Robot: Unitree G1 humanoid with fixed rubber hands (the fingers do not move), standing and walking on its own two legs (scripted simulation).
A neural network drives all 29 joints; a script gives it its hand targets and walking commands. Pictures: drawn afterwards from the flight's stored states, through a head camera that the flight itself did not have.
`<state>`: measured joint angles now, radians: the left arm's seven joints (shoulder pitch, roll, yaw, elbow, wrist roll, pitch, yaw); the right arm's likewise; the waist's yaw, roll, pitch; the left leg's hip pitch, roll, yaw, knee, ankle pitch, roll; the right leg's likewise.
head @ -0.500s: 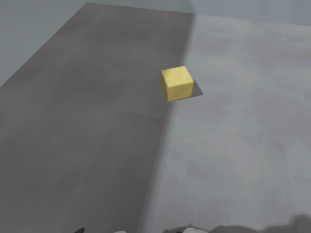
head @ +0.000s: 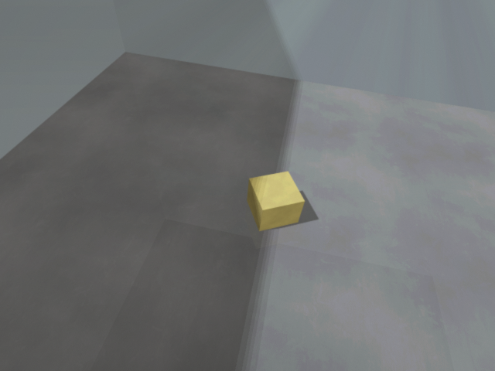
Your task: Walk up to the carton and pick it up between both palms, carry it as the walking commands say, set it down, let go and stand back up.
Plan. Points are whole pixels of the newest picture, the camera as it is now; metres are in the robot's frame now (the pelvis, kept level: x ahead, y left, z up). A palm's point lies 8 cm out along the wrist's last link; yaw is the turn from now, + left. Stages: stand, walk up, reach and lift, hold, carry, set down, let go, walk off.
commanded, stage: walk up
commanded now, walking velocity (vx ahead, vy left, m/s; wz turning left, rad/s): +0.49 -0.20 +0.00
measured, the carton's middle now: (273, 200) +1.02 -0.15 -0.69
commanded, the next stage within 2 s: none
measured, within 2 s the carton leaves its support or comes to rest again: neither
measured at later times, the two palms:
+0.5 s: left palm (175, 321) +0.25 +0.15 -0.12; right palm (419, 296) +0.32 -0.35 -0.14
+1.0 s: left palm (168, 248) +0.42 +0.20 -0.16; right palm (384, 242) +0.43 -0.30 -0.12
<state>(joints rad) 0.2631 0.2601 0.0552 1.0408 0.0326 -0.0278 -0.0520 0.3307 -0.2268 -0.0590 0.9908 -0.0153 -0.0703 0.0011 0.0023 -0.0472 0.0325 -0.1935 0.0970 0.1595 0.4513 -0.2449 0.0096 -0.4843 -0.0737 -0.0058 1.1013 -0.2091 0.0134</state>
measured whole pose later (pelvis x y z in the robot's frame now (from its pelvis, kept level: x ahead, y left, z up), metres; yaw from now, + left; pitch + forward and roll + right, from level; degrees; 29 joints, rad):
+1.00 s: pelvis +0.41 -0.05 +0.00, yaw -2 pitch -1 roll -2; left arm 0.28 0.24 0.07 1.06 0.03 0.01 -0.01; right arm 0.27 -0.20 -0.05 1.00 -0.01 -0.05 -0.01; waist 0.00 -0.05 0.07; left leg -0.28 0.10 0.16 0.46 -0.17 0.02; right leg -0.44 -0.07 -0.02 1.10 -0.34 0.04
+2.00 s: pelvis +0.51 -0.21 -0.02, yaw +8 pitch +2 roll -1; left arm 0.22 0.28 0.06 0.94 0.02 0.02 -0.03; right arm 0.38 -0.30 -0.11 1.03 -0.03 0.03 -0.04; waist -0.03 0.00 0.01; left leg -0.30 0.16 -0.15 0.56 -0.41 -0.10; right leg -0.32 -0.07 -0.04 0.52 -0.27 0.06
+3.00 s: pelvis +0.63 -0.21 -0.02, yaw +17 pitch +1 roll +0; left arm 0.23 0.26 0.07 0.90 0.03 0.04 0.02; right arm 0.20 -0.25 -0.04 0.90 -0.01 0.03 0.01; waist -0.02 -0.02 0.05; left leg -0.28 0.04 0.03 0.57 -0.29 -0.04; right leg -0.34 -0.14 -0.05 0.68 -0.40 0.05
